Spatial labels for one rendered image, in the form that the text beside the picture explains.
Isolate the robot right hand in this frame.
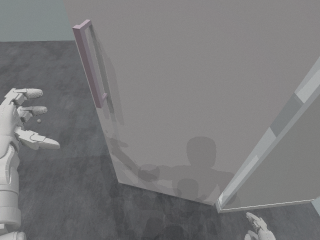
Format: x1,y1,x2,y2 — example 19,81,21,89
244,212,276,240

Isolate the left robot forearm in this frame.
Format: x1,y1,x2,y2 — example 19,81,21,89
0,135,21,236

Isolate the handle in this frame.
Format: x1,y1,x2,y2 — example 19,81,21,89
72,19,108,109

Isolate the robot left hand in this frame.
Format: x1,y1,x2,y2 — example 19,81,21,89
0,88,60,150

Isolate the fridge door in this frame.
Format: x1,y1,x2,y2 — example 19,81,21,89
63,0,320,206

